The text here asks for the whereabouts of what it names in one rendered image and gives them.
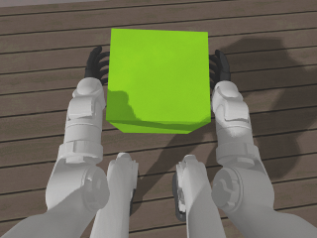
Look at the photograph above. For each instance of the left robot forearm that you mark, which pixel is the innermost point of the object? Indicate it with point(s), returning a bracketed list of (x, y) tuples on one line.
[(83, 127)]

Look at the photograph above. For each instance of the right robot forearm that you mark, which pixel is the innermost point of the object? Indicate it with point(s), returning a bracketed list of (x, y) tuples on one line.
[(234, 129)]

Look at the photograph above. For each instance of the left robot thigh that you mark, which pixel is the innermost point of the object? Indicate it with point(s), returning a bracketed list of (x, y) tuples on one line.
[(113, 220)]

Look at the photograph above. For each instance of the robot left hand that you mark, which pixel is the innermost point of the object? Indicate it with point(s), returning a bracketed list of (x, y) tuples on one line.
[(93, 65)]

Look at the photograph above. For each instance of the right robot upper arm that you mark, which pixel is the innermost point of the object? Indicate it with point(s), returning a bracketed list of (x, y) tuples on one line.
[(247, 198)]

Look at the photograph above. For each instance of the carton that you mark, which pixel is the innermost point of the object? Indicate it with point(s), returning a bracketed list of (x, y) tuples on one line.
[(158, 81)]

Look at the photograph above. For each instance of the robot right hand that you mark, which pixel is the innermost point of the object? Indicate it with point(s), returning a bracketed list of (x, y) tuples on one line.
[(221, 69)]

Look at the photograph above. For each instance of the left robot upper arm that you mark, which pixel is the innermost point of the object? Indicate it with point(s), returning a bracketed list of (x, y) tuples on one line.
[(73, 198)]

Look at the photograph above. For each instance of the robot left foot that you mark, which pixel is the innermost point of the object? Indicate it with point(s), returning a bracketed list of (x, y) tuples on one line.
[(131, 202)]

